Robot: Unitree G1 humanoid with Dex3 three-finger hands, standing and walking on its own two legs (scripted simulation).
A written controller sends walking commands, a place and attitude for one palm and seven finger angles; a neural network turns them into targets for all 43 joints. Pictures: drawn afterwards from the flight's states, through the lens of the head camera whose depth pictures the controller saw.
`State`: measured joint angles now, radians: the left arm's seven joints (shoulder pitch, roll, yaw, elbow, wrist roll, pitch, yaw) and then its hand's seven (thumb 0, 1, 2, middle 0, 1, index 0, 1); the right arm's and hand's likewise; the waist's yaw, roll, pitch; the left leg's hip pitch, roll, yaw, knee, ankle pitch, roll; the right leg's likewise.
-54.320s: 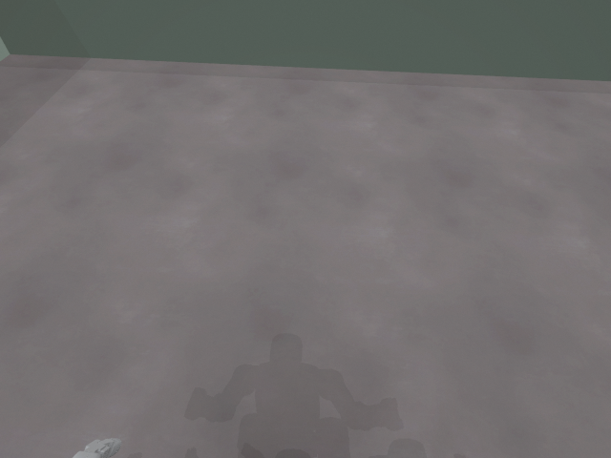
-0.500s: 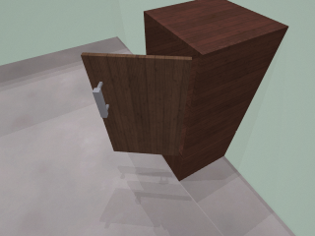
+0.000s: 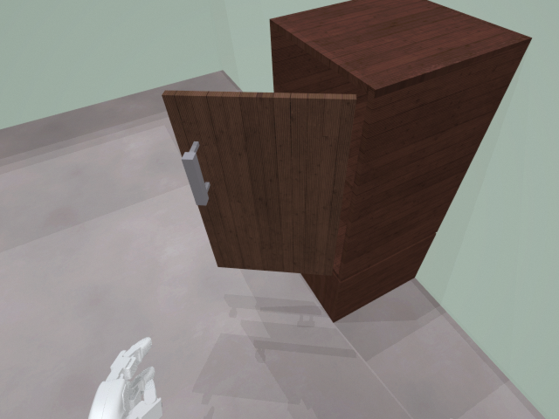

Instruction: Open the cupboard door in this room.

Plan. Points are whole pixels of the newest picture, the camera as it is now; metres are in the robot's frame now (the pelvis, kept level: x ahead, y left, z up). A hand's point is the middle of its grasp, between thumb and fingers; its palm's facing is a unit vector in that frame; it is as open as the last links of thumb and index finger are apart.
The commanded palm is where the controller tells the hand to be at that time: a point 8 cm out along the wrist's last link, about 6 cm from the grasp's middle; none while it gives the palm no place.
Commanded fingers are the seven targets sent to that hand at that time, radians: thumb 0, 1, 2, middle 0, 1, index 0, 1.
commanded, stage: raise the hand with hooked fingers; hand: left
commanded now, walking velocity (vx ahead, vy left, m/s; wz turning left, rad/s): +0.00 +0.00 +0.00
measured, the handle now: (198, 173) +0.60 +0.20 -0.01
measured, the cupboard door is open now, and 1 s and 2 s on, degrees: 56 56 56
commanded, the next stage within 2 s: move the hooked fingers beside the handle in 1.92 s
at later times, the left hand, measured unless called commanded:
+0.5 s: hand (147, 386) +0.18 +0.20 -0.03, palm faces -0.11 -0.99 -0.06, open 10.2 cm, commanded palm +0.17 +0.26 -0.03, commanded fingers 0.00 0.08 0.55 -0.26 -0.82 -0.26 -0.82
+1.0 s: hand (110, 348) +0.23 +0.26 -0.01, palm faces -0.08 -1.00 -0.05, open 13.1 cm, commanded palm +0.21 +0.32 -0.01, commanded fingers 0.00 -0.50 0.30 -0.30 -1.20 -0.30 -1.20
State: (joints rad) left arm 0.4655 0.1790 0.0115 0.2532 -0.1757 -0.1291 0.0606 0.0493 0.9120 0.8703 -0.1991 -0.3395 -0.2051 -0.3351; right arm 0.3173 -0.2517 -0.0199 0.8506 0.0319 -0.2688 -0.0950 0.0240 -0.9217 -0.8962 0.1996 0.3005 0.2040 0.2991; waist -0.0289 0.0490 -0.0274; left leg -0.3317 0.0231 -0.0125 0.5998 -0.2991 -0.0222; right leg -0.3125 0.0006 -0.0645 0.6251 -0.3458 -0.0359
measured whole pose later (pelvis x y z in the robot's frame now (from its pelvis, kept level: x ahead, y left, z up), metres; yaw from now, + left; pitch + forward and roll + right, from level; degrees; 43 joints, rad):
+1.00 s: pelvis -0.03 +0.04 -0.06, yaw -1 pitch +12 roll -3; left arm 0.21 0.33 0.28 0.12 -0.31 -0.32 -0.39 -0.01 -0.28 0.39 -0.28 -1.06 -0.29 -1.06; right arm 0.26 -0.28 0.02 0.52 0.03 -0.23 -0.07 0.02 -0.90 -0.90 0.20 0.30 0.20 0.30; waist -0.03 0.00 -0.10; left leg -0.84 0.02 -0.02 1.09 -0.47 0.02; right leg -0.77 -0.01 -0.07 1.03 -0.47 0.01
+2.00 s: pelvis -0.03 +0.03 -0.05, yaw -2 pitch +12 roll -2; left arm -0.02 0.43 0.45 0.42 -0.38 -0.30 -0.60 -0.02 -0.50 0.30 -0.30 -1.20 -0.30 -1.20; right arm 0.28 -0.28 0.05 0.53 0.04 -0.19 -0.06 0.02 -0.90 -0.90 0.20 0.30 0.21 0.30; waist -0.02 0.02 -0.10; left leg -0.79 0.04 -0.02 1.04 -0.46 0.00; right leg -0.74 0.01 -0.06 0.99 -0.46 -0.02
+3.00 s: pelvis -0.03 +0.03 -0.07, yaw -4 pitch +20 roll -3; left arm -0.75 0.64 0.50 1.10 -0.18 -0.36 -0.56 -0.02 -0.50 0.30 -0.30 -1.20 -0.30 -1.20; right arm 0.35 -0.29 0.06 0.59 0.02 -0.03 -0.04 0.01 -0.90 -0.90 0.20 0.30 0.21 0.30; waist -0.12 0.00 -0.10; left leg -1.00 0.06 -0.01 1.13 -0.47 0.01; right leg -0.96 0.03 -0.04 1.06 -0.46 -0.01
